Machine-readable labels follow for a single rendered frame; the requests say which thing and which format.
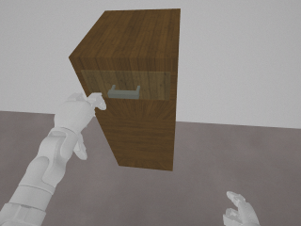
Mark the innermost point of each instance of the robot right hand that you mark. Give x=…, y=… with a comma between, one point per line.
x=244, y=214

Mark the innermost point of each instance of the robot left hand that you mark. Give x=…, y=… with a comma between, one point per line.
x=76, y=113

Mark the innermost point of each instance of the left robot forearm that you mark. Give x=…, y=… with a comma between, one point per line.
x=28, y=203

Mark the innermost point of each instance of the cabinet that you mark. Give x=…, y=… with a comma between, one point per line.
x=140, y=132

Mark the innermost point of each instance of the drawer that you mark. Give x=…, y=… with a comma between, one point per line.
x=153, y=85

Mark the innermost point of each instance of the handle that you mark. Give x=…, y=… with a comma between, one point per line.
x=123, y=94

